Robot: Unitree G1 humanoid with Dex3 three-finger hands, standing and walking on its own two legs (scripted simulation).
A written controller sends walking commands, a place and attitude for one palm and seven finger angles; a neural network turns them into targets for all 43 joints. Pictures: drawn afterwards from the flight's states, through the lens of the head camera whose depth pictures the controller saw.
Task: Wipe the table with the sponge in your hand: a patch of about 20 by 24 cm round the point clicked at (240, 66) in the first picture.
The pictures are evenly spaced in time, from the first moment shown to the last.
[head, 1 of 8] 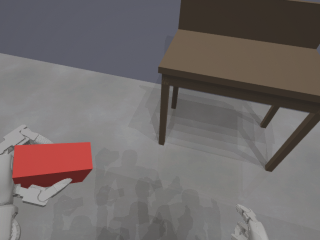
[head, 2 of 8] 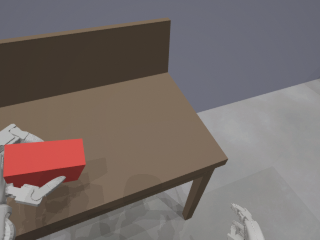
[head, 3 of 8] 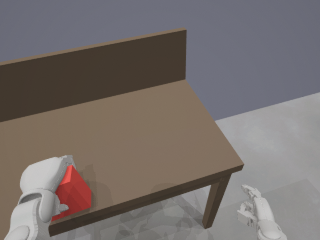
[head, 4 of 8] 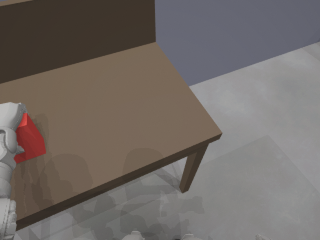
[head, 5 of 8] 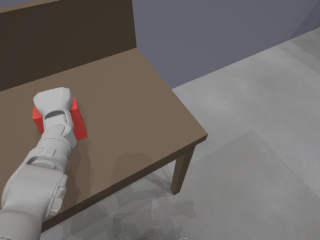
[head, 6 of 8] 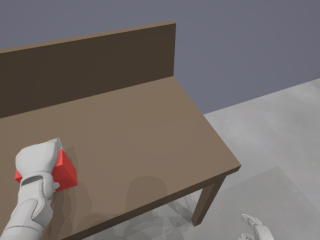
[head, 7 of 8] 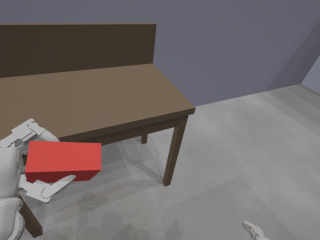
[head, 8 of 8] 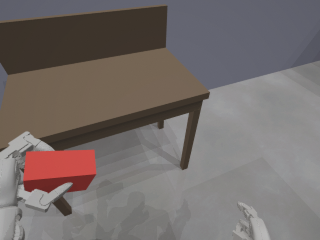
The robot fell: no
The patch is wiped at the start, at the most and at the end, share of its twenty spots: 0.00 1.00 1.00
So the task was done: yes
